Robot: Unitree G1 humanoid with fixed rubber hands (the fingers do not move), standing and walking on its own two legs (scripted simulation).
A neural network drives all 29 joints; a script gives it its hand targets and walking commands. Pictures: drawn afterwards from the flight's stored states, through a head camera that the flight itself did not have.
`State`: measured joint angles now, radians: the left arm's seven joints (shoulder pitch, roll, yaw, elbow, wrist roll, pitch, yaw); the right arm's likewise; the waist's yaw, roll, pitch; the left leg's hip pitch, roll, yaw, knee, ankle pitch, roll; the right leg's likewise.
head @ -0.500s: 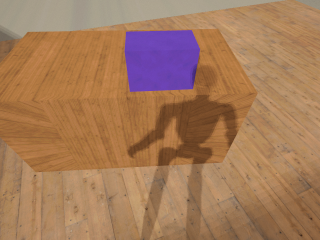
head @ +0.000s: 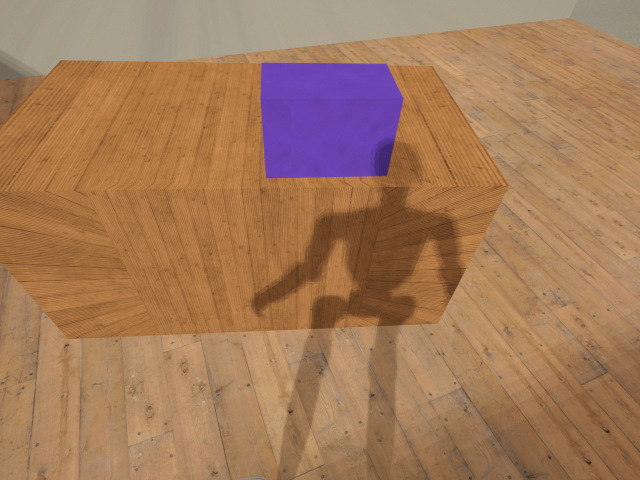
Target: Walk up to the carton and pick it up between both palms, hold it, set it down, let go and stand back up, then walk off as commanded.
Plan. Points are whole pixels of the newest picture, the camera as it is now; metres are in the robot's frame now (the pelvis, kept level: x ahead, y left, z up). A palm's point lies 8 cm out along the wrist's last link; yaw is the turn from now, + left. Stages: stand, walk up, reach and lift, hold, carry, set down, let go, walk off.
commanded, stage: walk off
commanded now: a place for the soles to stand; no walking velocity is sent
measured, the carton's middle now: (326, 121) +0.88 +0.01 +0.00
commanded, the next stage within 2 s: stand in 0.52 s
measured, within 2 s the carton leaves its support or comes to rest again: neither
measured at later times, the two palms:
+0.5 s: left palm out of the picture +0.05 +0.33 -0.10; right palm out of the picture +0.08 -0.30 -0.09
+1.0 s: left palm out of the picture +0.09 +0.31 -0.09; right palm out of the picture +0.12 -0.31 -0.09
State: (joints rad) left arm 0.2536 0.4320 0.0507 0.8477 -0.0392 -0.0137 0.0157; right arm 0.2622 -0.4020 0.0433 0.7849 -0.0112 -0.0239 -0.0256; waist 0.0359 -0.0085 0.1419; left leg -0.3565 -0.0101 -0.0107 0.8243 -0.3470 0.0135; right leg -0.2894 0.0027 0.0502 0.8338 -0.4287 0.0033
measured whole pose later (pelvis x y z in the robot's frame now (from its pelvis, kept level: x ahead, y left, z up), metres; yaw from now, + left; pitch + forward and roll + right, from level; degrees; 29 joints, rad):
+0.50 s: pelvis -0.01 +0.00 +0.00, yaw +0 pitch -7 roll +0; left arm 0.24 0.43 0.06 0.85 -0.04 -0.01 0.01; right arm 0.26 -0.40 0.04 0.78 -0.01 -0.02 -0.02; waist 0.04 -0.01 0.18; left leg -0.36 -0.01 -0.02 0.82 -0.33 0.02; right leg -0.29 0.01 0.05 0.83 -0.42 0.00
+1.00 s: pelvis +0.01 -0.01 +0.01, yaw +0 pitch -5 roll +0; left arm 0.19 0.43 0.02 0.85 -0.04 -0.03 0.00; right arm 0.22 -0.40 0.04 0.78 -0.01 -0.02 -0.02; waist 0.04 -0.01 0.17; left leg -0.36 -0.01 -0.02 0.76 -0.33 0.00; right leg -0.29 0.01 0.05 0.79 -0.42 0.00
